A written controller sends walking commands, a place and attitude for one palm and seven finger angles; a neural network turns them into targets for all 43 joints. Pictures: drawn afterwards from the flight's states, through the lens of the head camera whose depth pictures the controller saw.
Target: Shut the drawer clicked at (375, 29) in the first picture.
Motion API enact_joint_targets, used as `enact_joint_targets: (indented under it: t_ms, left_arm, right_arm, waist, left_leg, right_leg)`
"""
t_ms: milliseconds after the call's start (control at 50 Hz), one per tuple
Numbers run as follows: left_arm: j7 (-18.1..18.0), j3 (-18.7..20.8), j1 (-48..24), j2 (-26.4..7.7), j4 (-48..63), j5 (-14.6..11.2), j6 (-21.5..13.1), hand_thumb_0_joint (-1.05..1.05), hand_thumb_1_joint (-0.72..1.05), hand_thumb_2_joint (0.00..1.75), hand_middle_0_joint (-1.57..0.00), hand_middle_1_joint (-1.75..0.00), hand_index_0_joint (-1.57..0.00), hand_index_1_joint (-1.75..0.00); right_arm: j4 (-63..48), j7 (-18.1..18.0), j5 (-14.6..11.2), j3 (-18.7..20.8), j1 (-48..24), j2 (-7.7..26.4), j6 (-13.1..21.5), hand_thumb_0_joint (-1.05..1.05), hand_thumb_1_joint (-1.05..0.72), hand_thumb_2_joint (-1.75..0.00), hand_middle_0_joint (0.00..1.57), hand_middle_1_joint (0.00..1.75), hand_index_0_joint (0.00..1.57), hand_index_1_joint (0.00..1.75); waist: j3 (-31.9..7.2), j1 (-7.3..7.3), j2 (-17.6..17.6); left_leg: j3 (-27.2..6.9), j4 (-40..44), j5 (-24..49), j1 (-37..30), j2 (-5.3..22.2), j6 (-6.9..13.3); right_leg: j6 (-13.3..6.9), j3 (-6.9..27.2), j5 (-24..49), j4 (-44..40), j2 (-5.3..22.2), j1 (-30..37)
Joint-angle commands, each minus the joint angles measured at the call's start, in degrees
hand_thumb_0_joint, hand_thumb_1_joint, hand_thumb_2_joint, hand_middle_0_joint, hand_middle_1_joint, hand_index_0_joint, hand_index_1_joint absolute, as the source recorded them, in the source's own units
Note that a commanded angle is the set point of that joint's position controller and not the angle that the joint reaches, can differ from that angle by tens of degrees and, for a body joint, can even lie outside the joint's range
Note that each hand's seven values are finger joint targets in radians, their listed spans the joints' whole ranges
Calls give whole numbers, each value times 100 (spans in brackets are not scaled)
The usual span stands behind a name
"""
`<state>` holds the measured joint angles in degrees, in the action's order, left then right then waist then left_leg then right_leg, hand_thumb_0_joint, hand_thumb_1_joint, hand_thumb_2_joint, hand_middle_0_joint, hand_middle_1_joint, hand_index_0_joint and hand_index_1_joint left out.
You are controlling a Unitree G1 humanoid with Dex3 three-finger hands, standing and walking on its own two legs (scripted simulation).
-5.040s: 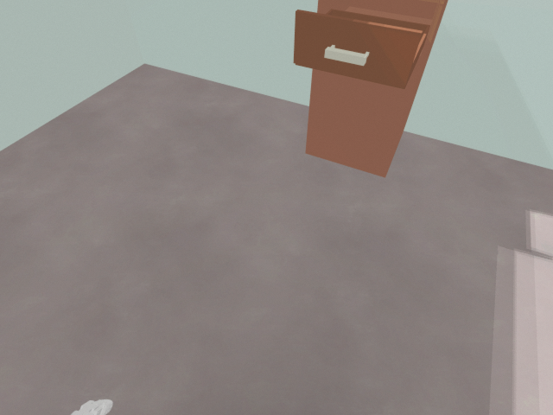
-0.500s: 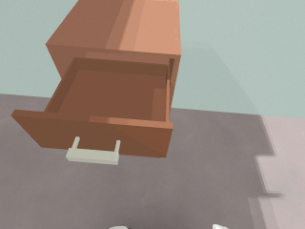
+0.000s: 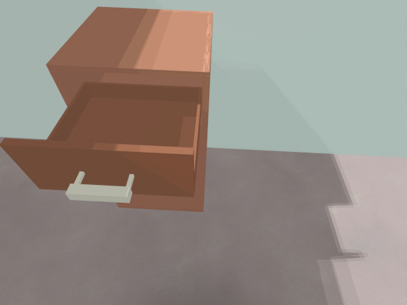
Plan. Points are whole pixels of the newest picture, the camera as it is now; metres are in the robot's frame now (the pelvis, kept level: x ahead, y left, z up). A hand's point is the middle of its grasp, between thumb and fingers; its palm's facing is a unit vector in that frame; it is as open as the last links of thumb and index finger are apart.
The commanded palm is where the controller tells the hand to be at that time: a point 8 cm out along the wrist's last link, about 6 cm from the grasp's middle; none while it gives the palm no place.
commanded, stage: come to a stop and stand still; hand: left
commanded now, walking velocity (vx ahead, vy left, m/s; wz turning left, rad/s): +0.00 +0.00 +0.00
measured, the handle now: (103, 184) +0.37 +0.26 -0.02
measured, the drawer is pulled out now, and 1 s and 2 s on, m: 0.29 0.29 0.29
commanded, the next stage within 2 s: look again from close up in 0.26 s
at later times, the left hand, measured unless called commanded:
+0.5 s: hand out of the picture -0.02 +0.18 -0.18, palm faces +0.02 -0.98 -0.19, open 7.4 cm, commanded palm none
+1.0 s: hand out of the picture +0.02 +0.24 -0.17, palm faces +0.00 -0.97 -0.22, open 7.4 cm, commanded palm none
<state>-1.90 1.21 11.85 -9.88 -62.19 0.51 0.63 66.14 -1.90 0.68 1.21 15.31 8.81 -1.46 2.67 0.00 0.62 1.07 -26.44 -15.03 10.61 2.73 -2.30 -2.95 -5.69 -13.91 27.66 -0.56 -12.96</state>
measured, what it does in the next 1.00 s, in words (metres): shifts its weight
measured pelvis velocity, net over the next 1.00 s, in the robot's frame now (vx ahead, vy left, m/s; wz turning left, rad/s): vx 0.00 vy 0.06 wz -0.02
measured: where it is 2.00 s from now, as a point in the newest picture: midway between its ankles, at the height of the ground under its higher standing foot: outside the picture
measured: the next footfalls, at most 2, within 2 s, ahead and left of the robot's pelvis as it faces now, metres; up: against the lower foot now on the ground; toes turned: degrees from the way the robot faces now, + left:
none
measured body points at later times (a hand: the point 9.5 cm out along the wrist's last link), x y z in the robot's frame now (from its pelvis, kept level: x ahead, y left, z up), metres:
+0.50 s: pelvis -0.01 +0.02 -0.01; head +0.00 +0.01 +0.44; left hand -0.02 +0.24 -0.16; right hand -0.02 -0.21 -0.16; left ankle -0.01 +0.14 -0.74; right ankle +0.01 -0.08 -0.74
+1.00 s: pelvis +0.00 +0.06 +0.00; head +0.00 +0.06 +0.45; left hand +0.02 +0.29 -0.15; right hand +0.02 -0.17 -0.16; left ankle -0.01 +0.14 -0.74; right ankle +0.01 -0.08 -0.74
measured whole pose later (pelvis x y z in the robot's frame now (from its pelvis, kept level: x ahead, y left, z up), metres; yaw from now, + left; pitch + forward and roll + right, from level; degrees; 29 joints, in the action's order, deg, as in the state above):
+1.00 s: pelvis +0.00 +0.06 +0.00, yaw -1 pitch -2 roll +0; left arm -2.1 -0.4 16.1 -9.9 -60.0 0.9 0.4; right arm 61.4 -1.4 0.8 0.0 14.2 10.2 0.4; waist 1.9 0.3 -0.4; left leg 4.0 -26.1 -15.0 9.4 -2.0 2.9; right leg 2.1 -2.6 -13.0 27.1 4.0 -12.2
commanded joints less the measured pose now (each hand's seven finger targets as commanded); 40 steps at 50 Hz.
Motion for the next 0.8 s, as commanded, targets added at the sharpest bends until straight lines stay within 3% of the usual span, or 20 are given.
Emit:
enact_joint_targets:
  t_ms: [0, 40, 180, 240, 320, 340, 360, 380, 400, 440, 480, 520, 540, 640, 740, 780]
  left_arm:
    - [7, 94, 405, -551, -14, -33, -87, 0, 90, 90, -20, -30, -20, -30]
    - [14, 83, 419, -551, -47, -22, -83, 0, 90, 90, -20, -30, -20, -30]
    - [4, 99, 543, -465, -62, 4, -78, 0, 90, 90, -20, -30, -20, -30]
    - [3, 105, 654, -412, -63, 9, -85, 0, 90, 90, -20, -30, -20, -30]
    - [-2, 101, 781, -308, -102, 4, -121, 0, 90, 90, -20, -30, -20, -30]
    - [-35, -1, 517, -1452, 415, 67, -229, 0, 90, 90, -20, -30, -20, -30]
    - [-61, 155, 706, -1086, 408, 51, -243, 0, 90, 90, -20, -30, -20, -30]
    - [-69, 77, 784, -905, 439, 63, -236, 0, 90, 90, -20, -30, -20, -30]
    - [-73, 68, 793, -775, 473, 75, -238, 0, 90, 90, -20, -30, -20, -30]
    - [-98, 36, 686, -683, 556, 80, -225, 0, 90, 90, -20, -30, -20, -30]
    - [-91, 63, 537, -693, 548, 59, -244, 0, 90, 90, -20, -30, -20, -30]
    - [-76, 43, 644, -600, 506, 35, -228, 0, 90, 90, -20, -30, -20, -30]
    - [-78, -7, 822, -482, 487, 47, -201, 0, 90, 90, -20, -30, -20, -30]
    - [-75, -37, 867, -507, 426, 26, -173, 0, 90, 90, -20, -30, -20, -30]
    - [-66, -27, 715, -548, 498, 37, -123, 0, 90, 90, -20, -30, -20, -30]
    - [-65, -27, 706, -556, 495, 32, -119, 0, 90, 90, -20, -30, -20, -30]
  right_arm:
    - [-183, -21, 1, 1, 82, 419, 186, 0, -90, -90, 20, 30, 20, 30]
    - [-166, -20, 10, 9, 228, 395, 152, 0, -90, -90, 20, 30, 20, 30]
    - [-122, -5, 38, 12, 638, 263, 94, 0, -90, -90, 20, 30, 20, 30]
    - [-124, -10, 37, 14, 745, 223, 100, 0, -90, -90, 20, 30, 20, 30]
    - [-130, -19, 30, -1, 798, 157, 159, 0, -90, -90, 20, 30, 20, 30]
    - [-853, 69, 178, 123, 178, 941, 96, 0, -90, -90, 20, 30, 20, 30]
    - [-952, 7, 131, 243, 355, 803, 230, 0, -90, -90, 20, 30, 20, 30]
    - [-934, -4, 102, 204, 408, 484, 216, 0, -90, -90, 20, 30, 20, 30]
    - [-923, -4, 92, 182, 583, 342, 181, 0, -90, -90, 20, 30, 20, 30]
    - [-937, 36, 86, 121, 770, 256, 164, 0, -90, -90, 20, 30, 20, 30]
    - [-883, 33, 56, 117, 753, 379, 227, 0, -90, -90, 20, 30, 20, 30]
    - [-864, 14, 48, 67, 675, 439, 307, 0, -90, -90, 20, 30, 20, 30]
    - [-848, 12, 46, 31, 611, 418, 331, 0, -90, -90, 20, 30, 20, 30]
    - [-836, -12, 28, 11, 440, 620, 348, 0, -90, -90, 20, 30, 20, 30]
    - [-823, 6, 29, 17, 285, 716, 318, 0, -90, -90, 20, 30, 20, 30]
    - [-808, 9, 27, 12, 213, 757, 304, 0, -90, -90, 20, 30, 20, 30]
  waist:
    - [-201, 155, -552]
    - [24, 119, -160]
    - [376, 4, 167]
    - [324, -13, 235]
    - [248, -4, 53]
    - [923, -195, 164]
    - [-234, -33, -515]
    - [-742, -96, -419]
    - [-758, -138, 142]
    - [-396, -205, 753]
    - [36, -249, 259]
    - [168, -100, -571]
    - [71, 18, -673]
    - [-37, 73, -335]
    - [75, 42, -352]
    - [111, 31, -198]
  left_leg:
    - [-367, 844, 495, 302, 434, 254]
    - [-275, 865, 155, 272, 332, 227]
    - [-105, 726, -154, 282, 162, 226]
    - [-92, 703, -162, 222, 167, 250]
    - [-126, 725, 33, 277, 193, 260]
    - [-360, 417, 171, 450, -94, 326]
    - [-270, -84, -320, 423, 172, 347]
    - [-192, -479, -386, 392, 24, 337]
    - [-72, -768, -440, 503, -89, 295]
    - [17, -890, -353, 619, -52, 309]
    - [-151, -524, 48, 458, 66, 353]
    - [-446, 98, 428, 703, 275, 411]
    - [-507, 217, 846, 712, 395, 454]
    - [-487, 294, 1610, 502, 398, 458]
    - [-523, 594, 1248, 428, 407, 471]
    - [-519, 628, 1131, 394, 392, 466]
  right_leg:
    - [158, 779, 446, -857, 677, 609]
    - [151, 864, -63, -1124, 697, 412]
    - [162, 1028, -1030, -1474, 731, -192]
    - [149, 1008, -1096, -1483, 715, -280]
    - [131, 953, -687, -1306, 712, -184]
    - [68, 1003, -732, -875, 458, -550]
    - [-14, 1078, -1355, -720, 901, -384]
    - [-92, 1310, -1346, -887, 1015, -283]
    - [-126, 1496, -1608, -1127, 1166, -376]
    - [-229, 1550, -1685, -1298, 1282, -602]
    - [-168, 1184, -1229, -1041, 1070, -1030]
    - [-4, 756, -275, -459, 690, -593]
    - [57, 602, 254, -288, 600, -234]
    - [156, 496, 886, -138, 603, 217]
    - [227, 461, 620, -202, 592, 186]
    - [246, 484, 587, -247, 610, 167]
